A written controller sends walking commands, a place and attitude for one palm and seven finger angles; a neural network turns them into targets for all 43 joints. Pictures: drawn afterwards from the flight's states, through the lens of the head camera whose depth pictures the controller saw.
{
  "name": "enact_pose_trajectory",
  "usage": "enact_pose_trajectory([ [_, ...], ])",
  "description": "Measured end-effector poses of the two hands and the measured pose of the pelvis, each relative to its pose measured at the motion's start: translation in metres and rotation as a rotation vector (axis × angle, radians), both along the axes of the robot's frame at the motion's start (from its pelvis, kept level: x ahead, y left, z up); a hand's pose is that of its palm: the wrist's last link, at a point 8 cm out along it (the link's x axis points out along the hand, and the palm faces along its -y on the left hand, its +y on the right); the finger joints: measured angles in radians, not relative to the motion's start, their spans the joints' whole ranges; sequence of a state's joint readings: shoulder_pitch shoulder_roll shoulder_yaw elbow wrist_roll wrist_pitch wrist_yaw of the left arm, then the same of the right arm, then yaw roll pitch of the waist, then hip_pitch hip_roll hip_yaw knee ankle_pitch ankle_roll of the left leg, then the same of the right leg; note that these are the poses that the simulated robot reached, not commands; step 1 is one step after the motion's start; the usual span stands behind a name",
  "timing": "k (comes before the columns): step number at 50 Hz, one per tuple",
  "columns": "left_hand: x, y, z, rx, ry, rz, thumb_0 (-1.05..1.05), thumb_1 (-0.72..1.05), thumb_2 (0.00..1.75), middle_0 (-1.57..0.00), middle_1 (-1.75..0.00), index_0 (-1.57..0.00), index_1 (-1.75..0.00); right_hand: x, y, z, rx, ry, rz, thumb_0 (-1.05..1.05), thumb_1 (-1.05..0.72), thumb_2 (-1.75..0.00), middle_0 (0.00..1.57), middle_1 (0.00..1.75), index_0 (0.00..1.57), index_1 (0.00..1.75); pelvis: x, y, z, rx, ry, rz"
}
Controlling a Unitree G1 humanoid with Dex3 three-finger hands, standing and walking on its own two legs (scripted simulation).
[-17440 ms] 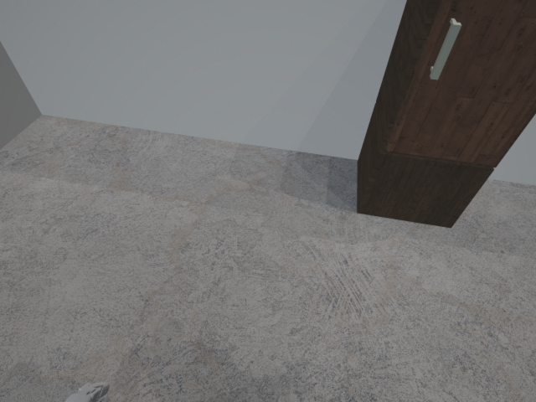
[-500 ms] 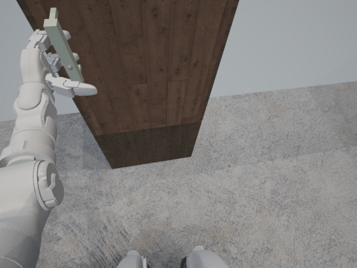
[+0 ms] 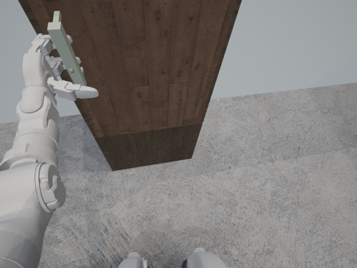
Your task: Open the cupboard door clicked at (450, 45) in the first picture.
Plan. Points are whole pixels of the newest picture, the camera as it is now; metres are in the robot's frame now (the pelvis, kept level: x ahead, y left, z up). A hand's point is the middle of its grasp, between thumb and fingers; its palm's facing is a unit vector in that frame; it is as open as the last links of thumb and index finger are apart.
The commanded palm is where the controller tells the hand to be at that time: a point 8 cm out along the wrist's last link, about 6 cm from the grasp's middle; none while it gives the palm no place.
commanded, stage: close the thumb around the handle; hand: left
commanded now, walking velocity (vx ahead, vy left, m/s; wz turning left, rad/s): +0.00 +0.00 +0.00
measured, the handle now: (70, 53) +0.56 +0.19 +0.11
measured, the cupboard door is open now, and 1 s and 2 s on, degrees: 0 1 41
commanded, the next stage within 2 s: pull the door open along its arc in 0.74 s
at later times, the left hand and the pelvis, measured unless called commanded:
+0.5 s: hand (75, 70) +0.52 +0.18 +0.11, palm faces +0.09 -1.00 +0.01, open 8.3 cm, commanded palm +0.49 +0.22 +0.11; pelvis +0.00 +0.01 +0.00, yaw +0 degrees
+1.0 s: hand (81, 75) +0.51 +0.16 +0.11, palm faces +0.11 -0.99 -0.01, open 5.8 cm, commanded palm +0.46 +0.21 +0.11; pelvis -0.01 -0.01 +0.00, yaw +0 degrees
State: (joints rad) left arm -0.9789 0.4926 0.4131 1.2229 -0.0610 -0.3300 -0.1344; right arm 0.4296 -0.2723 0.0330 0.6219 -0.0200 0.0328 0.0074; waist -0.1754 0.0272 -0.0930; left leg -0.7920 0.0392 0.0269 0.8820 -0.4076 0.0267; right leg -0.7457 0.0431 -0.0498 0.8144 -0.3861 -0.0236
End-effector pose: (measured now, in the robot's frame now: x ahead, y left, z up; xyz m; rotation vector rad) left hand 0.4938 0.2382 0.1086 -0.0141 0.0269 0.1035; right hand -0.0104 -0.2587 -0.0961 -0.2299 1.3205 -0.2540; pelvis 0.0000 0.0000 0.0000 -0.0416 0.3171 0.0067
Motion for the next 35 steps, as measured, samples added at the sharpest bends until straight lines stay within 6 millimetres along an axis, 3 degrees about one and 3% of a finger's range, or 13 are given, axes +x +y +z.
enact_pose_trajectory([
  [6,-0.006,0.009,0.002,0.025,-0.016,0.007,-0.01,-0.48,0.3,-0.31,-1.21,-0.32,-1.21,-0.007,0.002,0.001,-0.001,0.018,-0.007,0.01,-0.9,-0.9,0.2,0.3,0.2,0.3,0.0,0.003,0.0,-0.004,-0.006,0.002],
  [11,-0.007,0.008,0.002,0.011,-0.01,-0.008,-0.01,-0.36,0.35,-0.31,-1.22,-0.31,-1.21,-0.009,0.004,0.0,-0.004,0.031,0.0,0.01,-0.9,-0.9,0.2,0.3,0.2,0.3,-0.002,0.005,0.0,-0.008,-0.01,0.012],
  [30,-0.006,-0.01,0.003,0.027,-0.017,-0.007,0.0,0.58,0.76,-0.38,-1.31,-0.38,-1.31,-0.006,0.011,-0.006,0.025,0.001,-0.002,0.01,-0.9,-0.9,0.2,0.3,0.2,0.3,-0.002,0.008,-0.001,-0.003,-0.009,0.001],
  [35,-0.008,-0.02,0.002,0.014,-0.024,-0.022,0.01,0.71,0.81,-0.38,-1.33,-0.38,-1.33,-0.005,0.009,-0.006,0.029,-0.008,-0.006,0.01,-0.9,-0.9,0.2,0.3,0.2,0.3,-0.003,0.004,-0.001,0.0,-0.018,-0.002],
])
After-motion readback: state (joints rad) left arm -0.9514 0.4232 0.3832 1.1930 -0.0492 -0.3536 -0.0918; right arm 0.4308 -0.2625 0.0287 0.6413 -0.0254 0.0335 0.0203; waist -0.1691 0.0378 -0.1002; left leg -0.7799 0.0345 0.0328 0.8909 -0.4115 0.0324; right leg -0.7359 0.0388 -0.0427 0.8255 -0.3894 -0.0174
